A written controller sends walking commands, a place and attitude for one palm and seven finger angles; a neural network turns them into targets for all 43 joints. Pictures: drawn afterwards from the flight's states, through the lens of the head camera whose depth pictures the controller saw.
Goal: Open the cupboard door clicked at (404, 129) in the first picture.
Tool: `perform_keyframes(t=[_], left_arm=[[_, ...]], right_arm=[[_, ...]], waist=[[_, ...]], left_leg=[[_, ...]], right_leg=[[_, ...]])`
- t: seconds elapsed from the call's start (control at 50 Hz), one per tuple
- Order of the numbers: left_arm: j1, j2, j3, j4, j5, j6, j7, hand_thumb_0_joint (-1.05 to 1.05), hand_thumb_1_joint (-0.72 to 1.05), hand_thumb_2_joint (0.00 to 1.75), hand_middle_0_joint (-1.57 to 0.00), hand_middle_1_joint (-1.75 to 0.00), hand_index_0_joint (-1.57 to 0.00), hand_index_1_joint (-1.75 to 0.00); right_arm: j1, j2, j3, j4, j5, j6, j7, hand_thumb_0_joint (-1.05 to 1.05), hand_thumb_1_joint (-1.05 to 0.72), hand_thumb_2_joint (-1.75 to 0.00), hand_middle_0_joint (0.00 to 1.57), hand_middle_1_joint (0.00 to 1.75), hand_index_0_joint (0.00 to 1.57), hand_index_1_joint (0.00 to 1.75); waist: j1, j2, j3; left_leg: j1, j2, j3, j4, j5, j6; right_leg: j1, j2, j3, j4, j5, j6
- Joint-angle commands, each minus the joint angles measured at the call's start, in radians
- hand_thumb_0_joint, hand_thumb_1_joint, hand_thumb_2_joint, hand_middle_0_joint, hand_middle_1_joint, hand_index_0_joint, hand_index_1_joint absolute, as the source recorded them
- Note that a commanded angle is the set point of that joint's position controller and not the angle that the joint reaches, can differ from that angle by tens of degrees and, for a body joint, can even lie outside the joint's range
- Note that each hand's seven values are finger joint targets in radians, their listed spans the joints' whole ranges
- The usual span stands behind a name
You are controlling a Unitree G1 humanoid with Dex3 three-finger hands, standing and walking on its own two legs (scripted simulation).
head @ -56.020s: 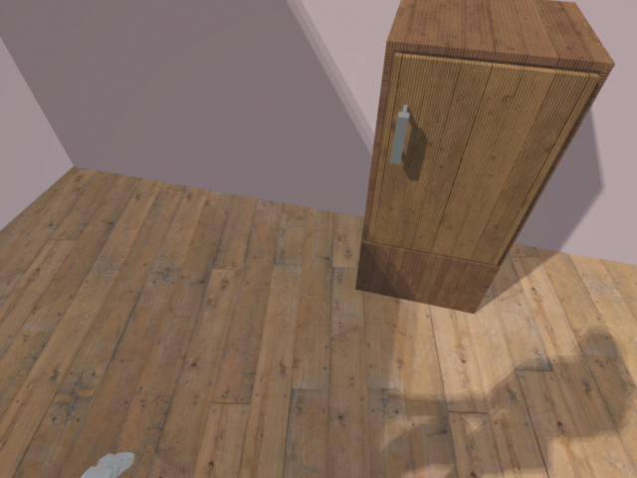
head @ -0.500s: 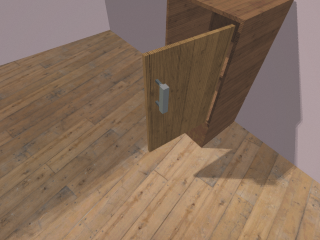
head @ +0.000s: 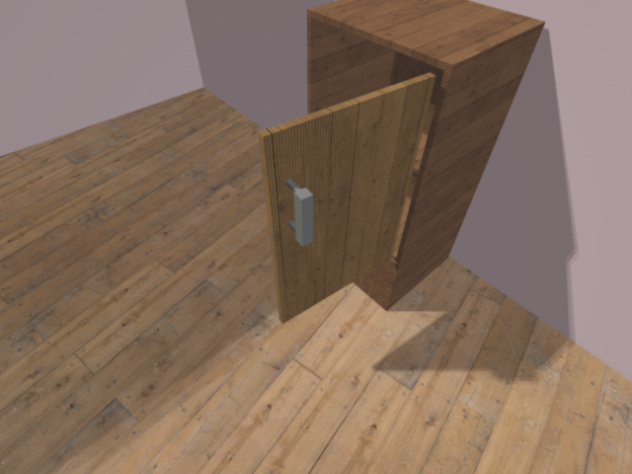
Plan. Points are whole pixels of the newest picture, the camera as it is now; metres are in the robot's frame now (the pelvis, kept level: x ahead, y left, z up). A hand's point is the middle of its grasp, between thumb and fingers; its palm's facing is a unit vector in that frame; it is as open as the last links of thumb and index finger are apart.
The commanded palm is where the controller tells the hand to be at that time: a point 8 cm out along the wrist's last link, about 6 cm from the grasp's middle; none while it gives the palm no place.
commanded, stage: let the arm hang, fingers relaxed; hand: left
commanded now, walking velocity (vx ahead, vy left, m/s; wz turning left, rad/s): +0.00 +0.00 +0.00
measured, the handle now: (297, 212) +0.58 +0.07 -0.04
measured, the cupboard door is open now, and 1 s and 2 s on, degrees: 83 83 83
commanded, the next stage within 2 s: look to check the result in 0.08 s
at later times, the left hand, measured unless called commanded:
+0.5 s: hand out of the picture -0.02 +0.14 -0.17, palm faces +0.06 -0.98 -0.17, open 7.3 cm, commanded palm none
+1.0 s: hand out of the picture +0.00 +0.13 -0.17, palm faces +0.05 -0.98 -0.17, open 7.3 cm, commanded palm none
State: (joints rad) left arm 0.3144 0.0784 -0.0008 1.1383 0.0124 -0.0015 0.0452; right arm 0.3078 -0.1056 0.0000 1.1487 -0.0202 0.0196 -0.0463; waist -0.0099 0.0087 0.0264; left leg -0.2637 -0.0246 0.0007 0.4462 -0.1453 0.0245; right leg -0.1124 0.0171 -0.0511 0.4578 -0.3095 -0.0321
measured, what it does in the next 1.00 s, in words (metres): stands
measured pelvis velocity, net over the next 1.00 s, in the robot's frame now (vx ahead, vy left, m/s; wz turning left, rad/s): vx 0.03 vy -0.02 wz -0.01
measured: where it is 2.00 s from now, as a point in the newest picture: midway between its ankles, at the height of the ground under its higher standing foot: outside the picture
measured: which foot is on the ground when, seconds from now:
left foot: down 0.00-1.00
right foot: down 0.00-1.00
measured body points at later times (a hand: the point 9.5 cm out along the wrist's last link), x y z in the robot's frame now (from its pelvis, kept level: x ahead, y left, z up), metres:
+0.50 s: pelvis +0.02 -0.01 +0.00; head +0.03 -0.02 +0.45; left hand -0.02 +0.19 -0.16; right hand +0.01 -0.22 -0.17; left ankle +0.06 +0.10 -0.74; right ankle -0.04 -0.10 -0.74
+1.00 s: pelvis +0.03 -0.02 +0.00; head +0.04 -0.02 +0.45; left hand +0.00 +0.19 -0.16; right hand +0.02 -0.23 -0.16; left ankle +0.06 +0.10 -0.74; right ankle -0.04 -0.10 -0.74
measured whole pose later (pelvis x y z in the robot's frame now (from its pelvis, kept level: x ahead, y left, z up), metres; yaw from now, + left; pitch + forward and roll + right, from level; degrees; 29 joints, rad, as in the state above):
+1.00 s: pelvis +0.03 -0.02 +0.00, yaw +0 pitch -2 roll +0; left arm 0.33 0.10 0.00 1.14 0.01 -0.01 0.05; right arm 0.27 -0.12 0.01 1.16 -0.02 0.01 -0.06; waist 0.00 0.00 0.05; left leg -0.21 -0.01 0.00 0.43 -0.19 0.00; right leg -0.04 0.04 -0.05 0.39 -0.32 -0.05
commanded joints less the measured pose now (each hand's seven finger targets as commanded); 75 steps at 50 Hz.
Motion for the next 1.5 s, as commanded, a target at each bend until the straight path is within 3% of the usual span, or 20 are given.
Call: perform_keyframes(t=[0.0,0.16,0.32,0.76,0.82,0.86,0.94,1.16,1.48], left_arm=[[0.107,0.103,0.025,-0.001,-0.007,-0.005,0.001,0.0,0.9,0.9,-0.2,-0.3,-0.2,-0.3],[0.111,0.104,0.027,-0.001,-0.008,-0.008,0.002,0.0,0.9,0.9,-0.2,-0.3,-0.2,-0.3],[0.117,0.103,0.021,0.004,-0.009,-0.008,0.003,0.0,0.9,0.9,-0.2,-0.3,-0.2,-0.3],[0.121,0.11,0.02,0.002,-0.009,-0.011,0.005,0.0,0.9,0.9,-0.2,-0.3,-0.2,-0.3],[0.119,0.112,0.02,0.002,-0.01,-0.01,0.004,0.0,0.9,0.9,-0.2,-0.3,-0.2,-0.3],[0.123,0.114,0.021,0.0,-0.01,-0.012,0.005,0.0,0.9,0.9,-0.2,-0.3,-0.2,-0.3],[0.119,0.108,0.021,0.0,-0.011,-0.01,0.004,0.0,0.9,0.9,-0.2,-0.3,-0.2,-0.3],[0.126,0.113,0.021,0.002,-0.01,-0.012,0.005,0.0,0.9,0.9,-0.2,-0.3,-0.2,-0.3],[0.128,0.118,0.02,0.0,-0.01,-0.013,0.005,0.0,0.9,0.9,-0.2,-0.3,-0.2,-0.3]], right_arm=[[0.067,-0.073,-0.005,-0.015,-0.004,-0.014,-0.003,0.0,-0.9,-0.9,0.2,0.3,0.2,0.3],[0.056,-0.087,-0.006,-0.019,0.001,-0.018,-0.007,0.0,-0.9,-0.9,0.2,0.3,0.2,0.3],[0.045,-0.094,-0.004,-0.013,0.0,-0.017,-0.009,0.0,-0.9,-0.9,0.2,0.3,0.2,0.3],[0.028,-0.105,-0.002,-0.007,0.002,-0.018,-0.01,0.0,-0.9,-0.9,0.2,0.3,0.2,0.3],[0.031,-0.1,-0.001,-0.005,0.001,-0.019,-0.01,0.0,-0.9,-0.9,0.2,0.3,0.2,0.3],[0.033,-0.103,-0.001,-0.005,0.003,-0.02,-0.01,0.0,-0.9,-0.9,0.2,0.3,0.2,0.3],[0.034,-0.1,-0.002,-0.004,0.001,-0.02,-0.011,0.0,-0.9,-0.9,0.2,0.3,0.2,0.3],[0.033,-0.105,-0.002,-0.006,0.004,-0.021,-0.012,0.0,-0.9,-0.9,0.2,0.3,0.2,0.3],[0.03,-0.105,-0.001,-0.003,0.003,-0.023,-0.013,0.0,-0.9,-0.9,0.2,0.3,0.2,0.3]], waist=[[0.005,0.013,0.109],[0.009,-0.01,0.062],[0.006,-0.014,0.065],[0.012,-0.024,0.095],[0.011,-0.012,0.087],[0.013,-0.037,0.082],[0.01,-0.003,0.078],[0.014,-0.041,0.081],[0.012,-0.023,0.072]], left_leg=[[0.028,0.096,-0.105,-0.079,0.014,0.021],[0.072,0.104,-0.099,-0.056,0.103,0.024],[0.096,0.108,-0.097,-0.055,0.129,0.025],[0.101,0.106,-0.082,-0.051,0.138,0.018],[0.102,0.106,-0.08,-0.054,0.142,0.018],[0.101,0.107,-0.079,-0.049,0.15,0.019],[0.106,0.107,-0.081,-0.054,0.147,0.018],[0.116,0.109,-0.077,-0.051,0.164,0.02],[0.124,0.107,-0.072,-0.048,0.175,0.018]], right_leg=[[-0.131,-0.106,0.101,-0.138,0.031,-0.026],[-0.085,-0.106,0.098,-0.143,0.111,-0.021],[-0.08,-0.109,0.1,-0.146,0.141,-0.018],[-0.069,-0.108,0.1,-0.164,0.188,-0.011],[-0.058,-0.111,0.102,-0.161,0.198,-0.011],[-0.051,-0.109,0.098,-0.162,0.216,-0.006],[-0.051,-0.11,0.102,-0.161,0.197,-0.013],[-0.047,-0.107,0.101,-0.162,0.236,-0.007],[-0.031,-0.112,0.101,-0.156,0.28,-0.004]])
